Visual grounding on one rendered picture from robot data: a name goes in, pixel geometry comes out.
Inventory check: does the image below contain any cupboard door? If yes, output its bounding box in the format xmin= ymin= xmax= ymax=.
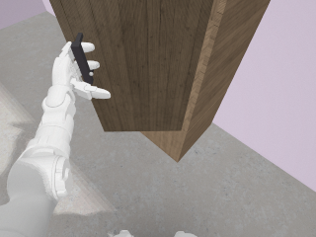
xmin=49 ymin=0 xmax=214 ymax=132

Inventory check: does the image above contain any left robot shin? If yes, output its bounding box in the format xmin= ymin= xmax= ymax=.
xmin=119 ymin=230 xmax=130 ymax=234

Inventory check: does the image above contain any robot left hand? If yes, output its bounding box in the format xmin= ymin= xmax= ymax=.
xmin=51 ymin=41 xmax=111 ymax=100

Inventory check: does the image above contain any robot left forearm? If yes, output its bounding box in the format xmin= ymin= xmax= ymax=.
xmin=7 ymin=85 xmax=76 ymax=198

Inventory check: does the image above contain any handle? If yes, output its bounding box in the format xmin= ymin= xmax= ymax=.
xmin=70 ymin=33 xmax=94 ymax=85

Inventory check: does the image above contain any left robot upper arm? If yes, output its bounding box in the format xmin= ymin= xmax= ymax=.
xmin=0 ymin=155 xmax=73 ymax=237

